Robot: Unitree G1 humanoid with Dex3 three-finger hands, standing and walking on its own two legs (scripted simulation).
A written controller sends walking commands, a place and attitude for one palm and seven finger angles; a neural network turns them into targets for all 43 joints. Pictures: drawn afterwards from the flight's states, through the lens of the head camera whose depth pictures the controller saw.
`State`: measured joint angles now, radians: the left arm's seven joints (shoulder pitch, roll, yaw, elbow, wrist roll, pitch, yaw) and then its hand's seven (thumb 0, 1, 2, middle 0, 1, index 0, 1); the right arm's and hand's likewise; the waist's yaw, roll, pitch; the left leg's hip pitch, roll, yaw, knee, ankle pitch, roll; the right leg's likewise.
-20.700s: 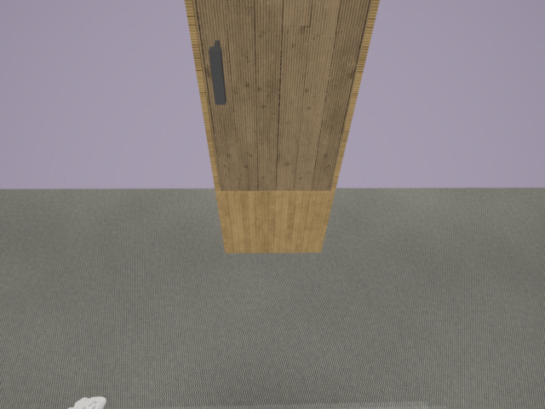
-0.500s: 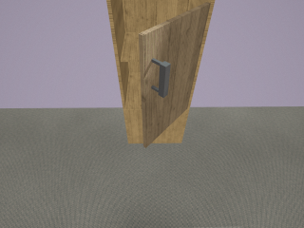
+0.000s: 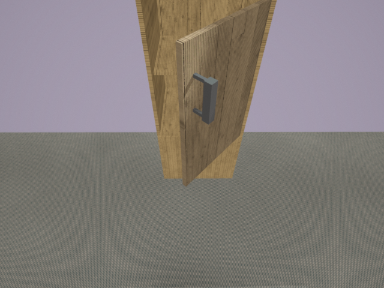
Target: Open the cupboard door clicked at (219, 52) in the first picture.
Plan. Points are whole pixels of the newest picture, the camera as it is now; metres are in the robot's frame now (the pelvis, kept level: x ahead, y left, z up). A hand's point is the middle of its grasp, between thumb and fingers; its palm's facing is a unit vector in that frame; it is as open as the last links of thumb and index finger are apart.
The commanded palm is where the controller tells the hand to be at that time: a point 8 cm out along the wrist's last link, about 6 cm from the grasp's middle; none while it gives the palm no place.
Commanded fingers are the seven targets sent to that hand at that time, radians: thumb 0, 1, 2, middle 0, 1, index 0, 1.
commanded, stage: look to check the result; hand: left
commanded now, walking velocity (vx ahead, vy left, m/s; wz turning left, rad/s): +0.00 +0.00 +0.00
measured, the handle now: (203, 98) +0.56 +0.01 +0.09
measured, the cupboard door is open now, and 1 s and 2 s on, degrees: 47 47 47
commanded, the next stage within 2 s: walk to a spot facing it in 0.12 s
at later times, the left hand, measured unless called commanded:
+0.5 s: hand out of the picture +0.00 +0.16 -0.18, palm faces -0.02 -0.98 -0.19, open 7.4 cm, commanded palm none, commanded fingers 0.00 0.90 0.90 -0.20 -0.30 -0.20 -0.30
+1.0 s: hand out of the picture +0.10 +0.13 -0.16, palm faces -0.27 -0.92 -0.29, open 7.4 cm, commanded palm none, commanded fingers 0.00 0.90 0.90 -0.20 -0.30 -0.20 -0.30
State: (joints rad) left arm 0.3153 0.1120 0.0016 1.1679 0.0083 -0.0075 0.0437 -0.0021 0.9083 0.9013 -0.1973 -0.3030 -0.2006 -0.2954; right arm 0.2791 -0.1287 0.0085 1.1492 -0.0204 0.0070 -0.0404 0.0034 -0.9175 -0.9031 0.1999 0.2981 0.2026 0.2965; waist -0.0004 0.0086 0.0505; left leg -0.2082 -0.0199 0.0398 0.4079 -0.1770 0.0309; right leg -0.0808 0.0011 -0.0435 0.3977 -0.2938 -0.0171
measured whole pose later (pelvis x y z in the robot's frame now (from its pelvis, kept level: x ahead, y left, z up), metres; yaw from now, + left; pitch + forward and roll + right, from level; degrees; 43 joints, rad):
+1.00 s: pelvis +0.01 -0.05 +0.00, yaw -22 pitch +1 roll +2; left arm 0.26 0.17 0.07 0.95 0.03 0.02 0.03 0.00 0.90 0.90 -0.20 -0.30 -0.20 -0.30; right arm 0.05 -0.22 -0.06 0.90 -0.01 0.06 -0.04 0.00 -0.91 -0.90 0.20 0.30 0.20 0.30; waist 0.04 0.02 0.11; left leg -0.49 0.03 -0.03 1.08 -0.40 -0.06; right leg -0.20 0.10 0.12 0.48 -0.29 -0.09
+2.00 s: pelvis +0.09 -0.06 -0.02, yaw -58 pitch +1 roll -1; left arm 0.21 0.19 0.06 0.91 0.02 0.04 -0.02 0.00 0.90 0.90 -0.20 -0.30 -0.21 -0.30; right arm 0.24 -0.20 -0.03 0.86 -0.03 -0.01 -0.01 0.00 -0.91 -0.90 0.20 0.30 0.20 0.30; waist -0.01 -0.01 0.05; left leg -0.30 0.05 0.07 0.58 -0.34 -0.02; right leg -0.32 0.07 0.09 0.67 -0.42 -0.02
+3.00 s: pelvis +0.17 -0.48 -0.02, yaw -85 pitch +0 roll +1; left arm 0.35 0.17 0.06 1.12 0.02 -0.03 -0.01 0.00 0.91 0.90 -0.20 -0.30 -0.20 -0.30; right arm 0.11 -0.15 -0.02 0.92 -0.04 -0.08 0.00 0.00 -0.91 -0.90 0.20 0.30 0.20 0.30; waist 0.05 -0.05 0.08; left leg -0.32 0.04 0.17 0.60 -0.27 0.04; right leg -0.33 -0.01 -0.01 1.20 -0.41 -0.04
